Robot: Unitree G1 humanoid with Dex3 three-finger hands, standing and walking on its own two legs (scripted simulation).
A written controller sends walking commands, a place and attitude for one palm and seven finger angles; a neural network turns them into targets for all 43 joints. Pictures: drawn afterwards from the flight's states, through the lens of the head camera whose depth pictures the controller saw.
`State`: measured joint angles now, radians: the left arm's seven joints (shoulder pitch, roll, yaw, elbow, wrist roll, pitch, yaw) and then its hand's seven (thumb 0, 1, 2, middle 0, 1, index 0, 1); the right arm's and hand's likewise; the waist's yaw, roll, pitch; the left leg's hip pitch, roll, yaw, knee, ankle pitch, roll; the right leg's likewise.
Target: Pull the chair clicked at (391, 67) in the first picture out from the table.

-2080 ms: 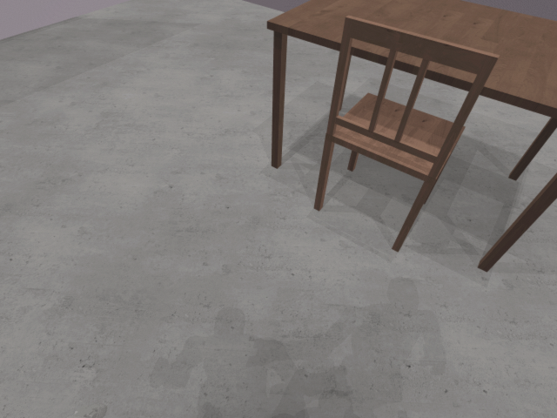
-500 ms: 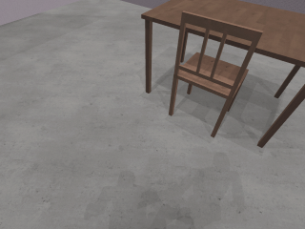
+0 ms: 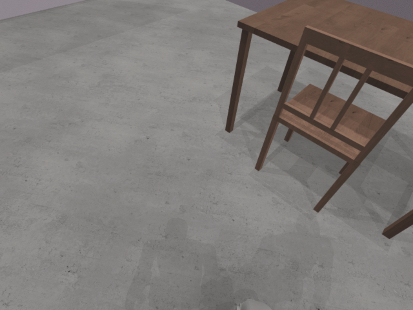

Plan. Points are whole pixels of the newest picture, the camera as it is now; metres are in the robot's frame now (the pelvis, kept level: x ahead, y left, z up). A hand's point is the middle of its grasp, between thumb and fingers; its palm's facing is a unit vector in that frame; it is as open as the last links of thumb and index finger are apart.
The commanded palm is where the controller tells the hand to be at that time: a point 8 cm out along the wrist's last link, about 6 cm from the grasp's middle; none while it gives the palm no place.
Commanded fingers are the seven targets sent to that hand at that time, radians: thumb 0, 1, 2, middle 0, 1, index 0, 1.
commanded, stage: walk to a spot facing it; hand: left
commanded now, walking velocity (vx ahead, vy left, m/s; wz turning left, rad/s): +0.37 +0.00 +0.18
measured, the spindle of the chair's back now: (325, 90) +0.94 -0.46 -0.10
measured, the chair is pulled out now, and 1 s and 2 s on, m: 0.00 0.00 0.00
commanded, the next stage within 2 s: turn to face it in 0.52 s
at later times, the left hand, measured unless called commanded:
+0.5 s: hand (140, 270) +0.24 +0.16 -0.17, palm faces +0.21 -0.95 -0.23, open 7.2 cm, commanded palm none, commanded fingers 0.00 0.90 0.90 -0.20 -0.30 -0.20 -0.30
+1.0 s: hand (124, 227) +0.35 +0.23 -0.18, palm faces +0.23 -0.96 -0.16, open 7.4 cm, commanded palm none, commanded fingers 0.00 0.90 0.90 -0.20 -0.30 -0.20 -0.30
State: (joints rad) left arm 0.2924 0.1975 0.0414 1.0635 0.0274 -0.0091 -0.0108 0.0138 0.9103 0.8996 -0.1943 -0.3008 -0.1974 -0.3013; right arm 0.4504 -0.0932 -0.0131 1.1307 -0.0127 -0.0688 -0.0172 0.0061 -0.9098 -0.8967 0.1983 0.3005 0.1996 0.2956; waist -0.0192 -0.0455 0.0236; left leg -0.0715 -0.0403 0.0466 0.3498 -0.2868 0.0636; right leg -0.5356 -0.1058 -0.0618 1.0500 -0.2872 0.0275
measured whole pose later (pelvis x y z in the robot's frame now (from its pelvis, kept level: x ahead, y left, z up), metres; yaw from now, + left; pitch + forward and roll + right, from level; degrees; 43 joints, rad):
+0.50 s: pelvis +0.23 -0.04 -0.01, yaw +10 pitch +0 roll -1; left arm 0.26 0.18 0.06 1.03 0.03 -0.08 0.03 -0.01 0.95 0.90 -0.20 -0.30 -0.20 -0.30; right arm 0.21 -0.21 -0.09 1.02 -0.03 0.00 0.02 0.01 -0.92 -0.90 0.19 0.30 0.19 0.29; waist -0.03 0.02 0.03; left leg -0.61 0.11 0.06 1.04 -0.22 0.00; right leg -0.16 -0.06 -0.26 0.44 -0.27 -0.01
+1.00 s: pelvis +0.37 +0.05 +0.00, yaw +7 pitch -1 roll -1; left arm 0.30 0.16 0.07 1.01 0.02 0.05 0.01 0.01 0.91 0.90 -0.19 -0.30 -0.20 -0.30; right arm 0.11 -0.13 -0.04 0.96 -0.02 -0.02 -0.02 -0.03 -0.94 -0.90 0.20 0.30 0.20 0.30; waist 0.04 -0.02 0.05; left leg -0.23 0.06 0.27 0.46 -0.21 0.08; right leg -0.49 -0.10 -0.07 1.01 -0.36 0.05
